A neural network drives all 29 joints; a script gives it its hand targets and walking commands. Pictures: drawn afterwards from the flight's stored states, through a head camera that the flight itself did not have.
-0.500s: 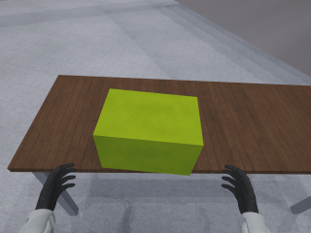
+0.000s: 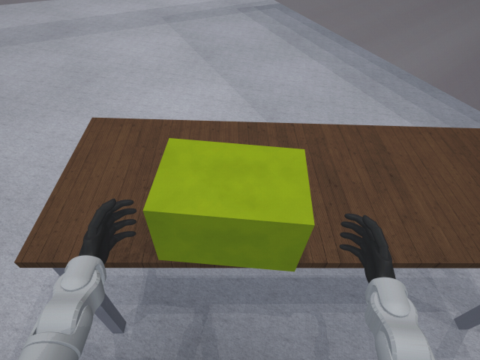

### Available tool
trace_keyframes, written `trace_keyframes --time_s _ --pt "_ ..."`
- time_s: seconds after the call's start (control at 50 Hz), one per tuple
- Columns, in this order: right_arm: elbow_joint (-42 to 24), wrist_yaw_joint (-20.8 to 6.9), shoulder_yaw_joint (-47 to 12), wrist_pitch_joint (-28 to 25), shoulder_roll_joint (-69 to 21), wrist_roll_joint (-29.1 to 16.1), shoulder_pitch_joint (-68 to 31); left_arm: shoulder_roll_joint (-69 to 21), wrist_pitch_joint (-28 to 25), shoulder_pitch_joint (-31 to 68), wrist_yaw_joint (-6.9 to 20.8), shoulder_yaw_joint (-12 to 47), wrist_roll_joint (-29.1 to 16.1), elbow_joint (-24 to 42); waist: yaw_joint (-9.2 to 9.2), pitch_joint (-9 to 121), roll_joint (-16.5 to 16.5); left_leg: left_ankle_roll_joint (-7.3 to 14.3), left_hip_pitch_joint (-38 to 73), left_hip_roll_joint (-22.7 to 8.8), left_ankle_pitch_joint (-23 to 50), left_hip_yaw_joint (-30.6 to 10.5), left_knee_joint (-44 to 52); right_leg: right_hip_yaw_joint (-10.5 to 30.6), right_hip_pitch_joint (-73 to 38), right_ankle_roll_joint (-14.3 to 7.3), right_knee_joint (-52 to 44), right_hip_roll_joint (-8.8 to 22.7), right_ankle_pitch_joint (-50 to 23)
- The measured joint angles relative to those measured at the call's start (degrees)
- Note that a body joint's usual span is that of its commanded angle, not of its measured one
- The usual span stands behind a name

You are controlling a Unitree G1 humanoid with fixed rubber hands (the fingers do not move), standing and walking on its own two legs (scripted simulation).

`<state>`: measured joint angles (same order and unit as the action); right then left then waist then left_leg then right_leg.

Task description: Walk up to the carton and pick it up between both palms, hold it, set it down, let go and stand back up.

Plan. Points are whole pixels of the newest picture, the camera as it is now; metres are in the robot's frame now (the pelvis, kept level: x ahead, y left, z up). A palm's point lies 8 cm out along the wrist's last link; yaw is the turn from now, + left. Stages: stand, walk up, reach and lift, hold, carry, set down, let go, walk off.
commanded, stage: reach and lift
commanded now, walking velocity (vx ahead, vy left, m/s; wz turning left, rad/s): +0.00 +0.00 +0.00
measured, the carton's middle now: (231, 204) +0.43 +0.03 -0.03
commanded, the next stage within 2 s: none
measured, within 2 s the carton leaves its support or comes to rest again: neither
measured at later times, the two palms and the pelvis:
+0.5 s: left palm (112, 190) +0.36 +0.23 +0.08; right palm (371, 218) +0.33 -0.21 +0.08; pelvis +0.01 +0.00 +0.00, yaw +0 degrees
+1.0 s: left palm (118, 153) +0.42 +0.23 +0.11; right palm (361, 182) +0.40 -0.21 +0.09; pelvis +0.02 +0.01 +0.00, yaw +0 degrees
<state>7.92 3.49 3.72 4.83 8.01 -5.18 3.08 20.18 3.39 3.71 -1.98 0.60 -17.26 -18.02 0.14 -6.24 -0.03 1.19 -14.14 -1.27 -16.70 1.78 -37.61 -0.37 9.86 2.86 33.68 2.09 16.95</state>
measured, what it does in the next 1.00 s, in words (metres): stands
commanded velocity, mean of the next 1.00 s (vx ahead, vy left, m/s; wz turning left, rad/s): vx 0.00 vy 0.00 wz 0.00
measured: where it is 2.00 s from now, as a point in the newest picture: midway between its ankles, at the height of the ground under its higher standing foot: outside the picture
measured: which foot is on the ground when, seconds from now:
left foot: down 0.00-1.00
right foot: down 0.00-1.00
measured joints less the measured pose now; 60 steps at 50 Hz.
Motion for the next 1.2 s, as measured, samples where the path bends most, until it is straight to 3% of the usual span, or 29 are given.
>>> trace_keyframes --time_s 0.32,0.64,0.9,1.04,1.2 --pt "6.8 1.0 0.0 2.2 2.0 -1.7 -10.8 0.0 7.5 12.8 1.1 -1.6 0.0 -3.9 0.00 0.0 0.0 0.0 0.0 0.0 0.0 0.0 1.0 0.0 0.0 0.1 -1.0 0.0 0.0" --pt "15.0 1.3 0.0 3.9 5.1 -3.6 -22.1 0.0 9.7 23.6 1.3 -2.0 0.0 -10.7 0.00 0.0 -0.2 0.0 -0.4 0.0 -0.3 0.0 1.3 0.0 0.0 0.3 -2.2 0.0 -0.1" --pt "25.4 1.3 0.0 4.5 6.6 -3.9 -31.9 0.0 10.0 33.1 1.3 -2.0 0.0 -19.6 0.00 1.4 -0.3 0.2 -2.2 0.0 -0.4 0.0 1.3 0.0 1.4 0.5 -3.2 -0.1 -0.6" --pt "31.9 1.3 0.0 2.8 6.8 -3.9 -34.9 0.0 7.0 35.7 1.3 -2.0 0.0 -25.3 0.00 3.5 -0.5 0.2 -4.3 0.0 -0.4 0.0 1.3 0.0 3.4 0.6 -3.3 -0.1 -0.6" --pt "40.0 1.3 0.0 -4.6 6.5 -3.9 -34.7 0.0 -3.6 33.3 1.9 -1.8 0.0 -34.1 0.00 5.0 -1.1 0.3 -6.9 0.0 -0.4 0.0 1.3 0.0 6.0 0.6 -3.3 -0.1 -0.7"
